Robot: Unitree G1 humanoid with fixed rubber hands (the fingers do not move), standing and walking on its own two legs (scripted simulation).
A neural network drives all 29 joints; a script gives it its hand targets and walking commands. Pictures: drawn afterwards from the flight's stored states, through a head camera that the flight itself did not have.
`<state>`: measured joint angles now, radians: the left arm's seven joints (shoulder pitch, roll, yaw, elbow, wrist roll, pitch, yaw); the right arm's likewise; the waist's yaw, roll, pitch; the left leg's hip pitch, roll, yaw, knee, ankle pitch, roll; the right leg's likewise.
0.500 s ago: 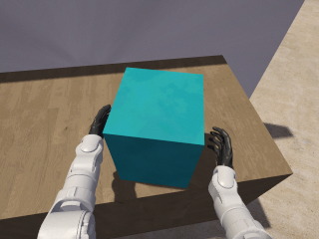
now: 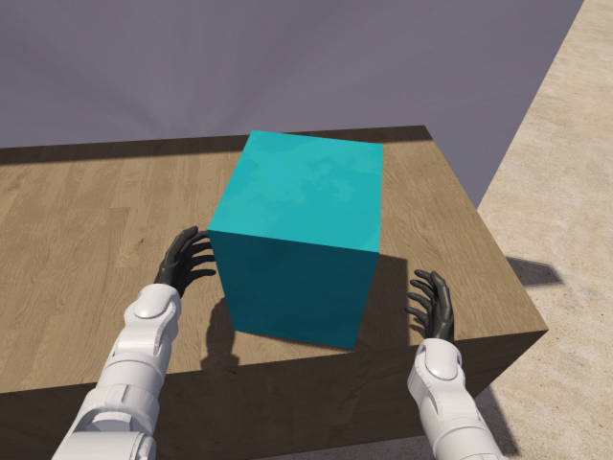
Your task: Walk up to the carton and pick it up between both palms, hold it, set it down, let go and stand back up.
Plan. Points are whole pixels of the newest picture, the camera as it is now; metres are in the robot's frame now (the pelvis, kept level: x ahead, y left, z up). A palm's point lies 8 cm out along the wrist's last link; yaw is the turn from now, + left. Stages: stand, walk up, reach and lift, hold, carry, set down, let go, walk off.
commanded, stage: set down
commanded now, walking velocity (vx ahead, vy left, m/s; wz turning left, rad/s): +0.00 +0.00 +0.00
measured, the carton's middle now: (304, 242) +0.44 +0.00 +0.03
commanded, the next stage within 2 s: none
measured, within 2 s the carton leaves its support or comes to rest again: neither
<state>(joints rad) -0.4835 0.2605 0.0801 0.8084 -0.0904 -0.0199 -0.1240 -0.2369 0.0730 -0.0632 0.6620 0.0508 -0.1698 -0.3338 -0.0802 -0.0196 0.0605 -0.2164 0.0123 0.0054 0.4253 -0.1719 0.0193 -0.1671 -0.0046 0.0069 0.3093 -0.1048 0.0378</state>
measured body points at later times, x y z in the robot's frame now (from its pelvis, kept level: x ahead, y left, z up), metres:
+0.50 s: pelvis +0.01 +0.00 +0.00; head +0.02 +0.02 +0.45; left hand +0.31 +0.23 +0.02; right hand +0.25 -0.17 +0.01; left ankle +0.04 +0.10 -0.74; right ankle +0.04 -0.14 -0.74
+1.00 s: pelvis +0.01 -0.01 +0.00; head +0.02 +0.00 +0.45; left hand +0.24 +0.25 +0.02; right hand +0.22 -0.19 +0.01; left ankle +0.04 +0.10 -0.74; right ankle +0.04 -0.14 -0.74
